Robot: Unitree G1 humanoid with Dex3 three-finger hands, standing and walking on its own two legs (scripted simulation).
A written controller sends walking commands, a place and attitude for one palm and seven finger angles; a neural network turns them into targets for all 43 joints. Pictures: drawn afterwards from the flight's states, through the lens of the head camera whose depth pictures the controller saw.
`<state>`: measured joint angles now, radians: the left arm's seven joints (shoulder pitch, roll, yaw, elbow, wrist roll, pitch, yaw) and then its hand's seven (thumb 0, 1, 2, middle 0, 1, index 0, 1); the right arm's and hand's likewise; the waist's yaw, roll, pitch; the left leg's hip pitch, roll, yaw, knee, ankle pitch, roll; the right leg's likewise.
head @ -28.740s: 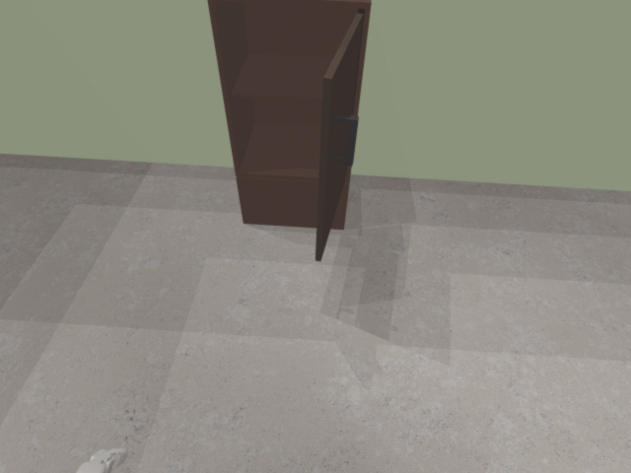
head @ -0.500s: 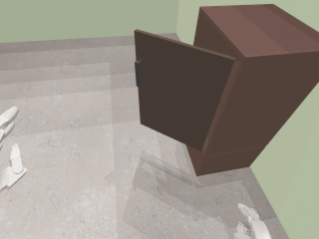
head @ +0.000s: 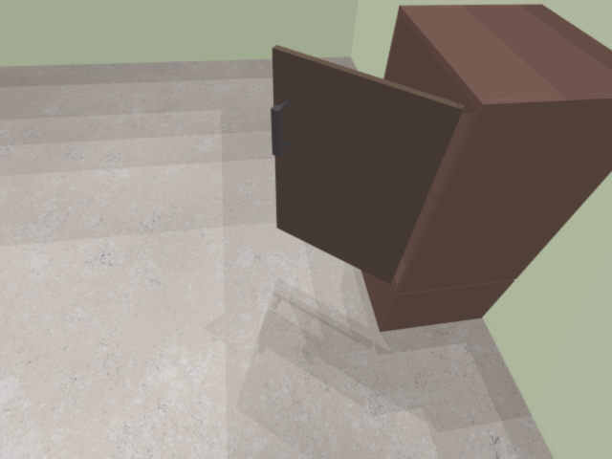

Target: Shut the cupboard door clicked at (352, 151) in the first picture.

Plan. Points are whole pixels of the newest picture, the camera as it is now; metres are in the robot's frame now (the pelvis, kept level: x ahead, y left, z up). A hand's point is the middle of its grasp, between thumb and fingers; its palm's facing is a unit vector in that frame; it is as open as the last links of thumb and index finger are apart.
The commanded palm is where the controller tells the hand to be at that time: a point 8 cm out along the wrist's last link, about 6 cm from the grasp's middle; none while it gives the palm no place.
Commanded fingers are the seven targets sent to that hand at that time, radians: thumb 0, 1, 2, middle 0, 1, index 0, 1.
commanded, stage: let the arm hang, fingers relaxed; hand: left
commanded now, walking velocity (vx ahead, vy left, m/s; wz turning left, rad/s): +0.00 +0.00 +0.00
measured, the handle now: (281, 128) +0.82 +0.10 -0.05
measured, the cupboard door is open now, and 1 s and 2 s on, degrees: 50 50 50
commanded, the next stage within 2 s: look to check the result in 0.56 s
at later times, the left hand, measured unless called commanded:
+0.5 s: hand out of the picture -0.03 +0.15 -0.18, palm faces +0.01 -0.99 -0.13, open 7.3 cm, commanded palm none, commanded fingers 0.00 0.90 0.90 -0.20 -0.30 -0.20 -0.30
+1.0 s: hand out of the picture -0.04 +0.17 -0.18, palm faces +0.00 -0.99 -0.17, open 7.4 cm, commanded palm none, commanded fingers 0.00 0.90 0.90 -0.20 -0.30 -0.20 -0.30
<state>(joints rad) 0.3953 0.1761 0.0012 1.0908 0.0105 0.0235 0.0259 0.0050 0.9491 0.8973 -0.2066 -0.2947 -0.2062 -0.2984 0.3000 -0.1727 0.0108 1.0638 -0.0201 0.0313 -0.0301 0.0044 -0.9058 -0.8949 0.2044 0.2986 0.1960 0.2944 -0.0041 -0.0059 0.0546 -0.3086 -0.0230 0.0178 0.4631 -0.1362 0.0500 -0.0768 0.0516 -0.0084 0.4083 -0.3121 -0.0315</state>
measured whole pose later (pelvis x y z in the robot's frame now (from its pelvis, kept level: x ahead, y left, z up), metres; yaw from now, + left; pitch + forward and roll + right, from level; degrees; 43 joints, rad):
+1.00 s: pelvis +0.01 +0.01 +0.00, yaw -2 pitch -2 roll +0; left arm 0.37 0.13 0.00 1.16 0.01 -0.01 0.05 0.01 0.91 0.90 -0.20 -0.29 -0.20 -0.30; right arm 0.29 -0.13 0.00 1.13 -0.02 0.01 -0.04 0.00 -0.91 -0.89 0.20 0.30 0.20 0.29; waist -0.01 -0.01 0.03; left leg -0.25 -0.04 0.06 0.40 -0.12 0.06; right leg -0.05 0.02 0.03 0.39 -0.31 -0.01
